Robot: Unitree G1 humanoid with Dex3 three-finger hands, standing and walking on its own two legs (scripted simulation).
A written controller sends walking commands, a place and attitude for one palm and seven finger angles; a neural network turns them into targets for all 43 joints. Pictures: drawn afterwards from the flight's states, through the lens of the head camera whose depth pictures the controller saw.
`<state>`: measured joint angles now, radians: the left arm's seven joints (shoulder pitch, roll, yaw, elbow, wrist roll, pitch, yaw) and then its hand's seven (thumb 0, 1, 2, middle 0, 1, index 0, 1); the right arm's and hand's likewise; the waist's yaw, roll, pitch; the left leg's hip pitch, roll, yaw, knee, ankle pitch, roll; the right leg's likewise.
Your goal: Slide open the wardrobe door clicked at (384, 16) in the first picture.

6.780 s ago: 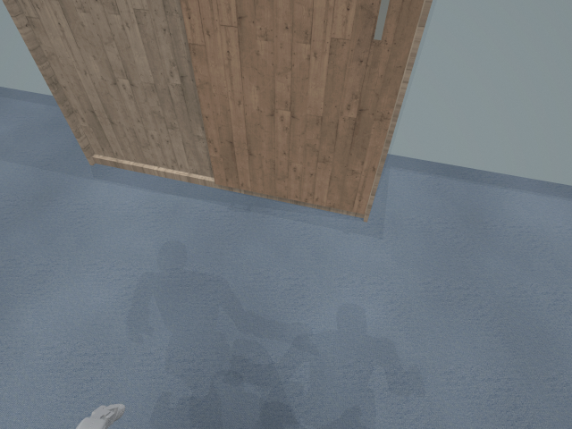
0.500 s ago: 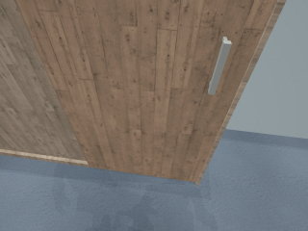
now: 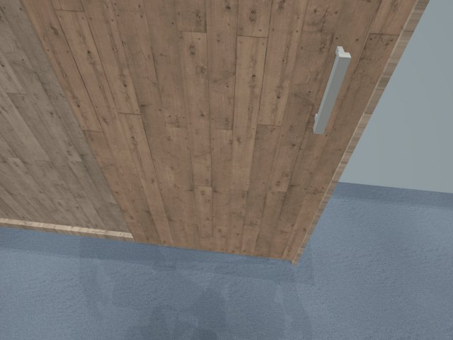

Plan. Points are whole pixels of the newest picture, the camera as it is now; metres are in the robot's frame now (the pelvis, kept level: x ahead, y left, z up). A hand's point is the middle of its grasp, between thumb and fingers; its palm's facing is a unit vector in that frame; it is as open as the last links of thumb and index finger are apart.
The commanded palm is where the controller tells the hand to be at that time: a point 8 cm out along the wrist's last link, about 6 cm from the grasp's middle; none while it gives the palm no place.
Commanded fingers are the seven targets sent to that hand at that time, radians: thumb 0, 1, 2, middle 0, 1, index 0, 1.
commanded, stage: look again from close up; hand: right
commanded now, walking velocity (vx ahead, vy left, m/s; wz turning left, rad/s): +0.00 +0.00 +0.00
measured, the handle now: (328, 92) +0.58 -0.17 +0.16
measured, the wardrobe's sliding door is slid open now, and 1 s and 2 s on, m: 0.00 0.00 0.00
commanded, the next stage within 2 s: shuffle to correct the standing spot in 0.78 s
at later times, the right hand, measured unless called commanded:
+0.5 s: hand out of the picture +0.02 -0.18 -0.17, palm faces +0.00 +0.98 -0.20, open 7.3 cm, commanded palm none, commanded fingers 0.00 -0.90 -0.90 0.20 0.30 0.20 0.30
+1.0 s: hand out of the picture +0.02 -0.17 -0.17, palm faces +0.02 +0.98 -0.19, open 7.3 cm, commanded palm none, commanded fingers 0.00 -0.90 -0.90 0.20 0.30 0.20 0.30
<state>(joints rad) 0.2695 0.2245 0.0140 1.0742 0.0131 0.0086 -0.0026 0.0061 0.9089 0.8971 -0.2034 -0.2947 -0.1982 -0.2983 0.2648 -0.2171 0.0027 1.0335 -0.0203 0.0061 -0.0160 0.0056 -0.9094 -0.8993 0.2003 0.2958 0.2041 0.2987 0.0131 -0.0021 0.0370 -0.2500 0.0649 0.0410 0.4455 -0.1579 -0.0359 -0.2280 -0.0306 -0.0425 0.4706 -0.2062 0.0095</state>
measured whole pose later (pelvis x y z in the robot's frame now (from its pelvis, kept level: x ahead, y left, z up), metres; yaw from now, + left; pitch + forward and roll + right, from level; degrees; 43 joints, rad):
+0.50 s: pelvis +0.01 -0.01 +0.00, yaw +0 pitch -2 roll +0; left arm 0.26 0.16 0.01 1.09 0.01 0.01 0.01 0.01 0.91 0.90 -0.20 -0.29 -0.20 -0.30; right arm 0.29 -0.16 0.00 1.06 -0.02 0.00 -0.03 0.00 -0.91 -0.90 0.20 0.30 0.20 0.30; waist 0.00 0.00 0.05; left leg -0.23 0.07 0.03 0.44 -0.17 -0.05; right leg -0.21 -0.02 -0.05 0.46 -0.22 0.00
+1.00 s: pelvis +0.02 +0.00 +0.00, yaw +0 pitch -2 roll +0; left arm 0.30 0.15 0.01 1.10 0.02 0.01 0.01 0.00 0.91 0.90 -0.20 -0.29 -0.20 -0.30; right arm 0.31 -0.15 -0.01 1.07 -0.03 0.00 -0.03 0.00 -0.91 -0.90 0.20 0.30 0.20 0.30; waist 0.01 0.00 0.03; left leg -0.24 0.07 0.03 0.46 -0.21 -0.04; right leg -0.21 -0.03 -0.05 0.48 -0.25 0.01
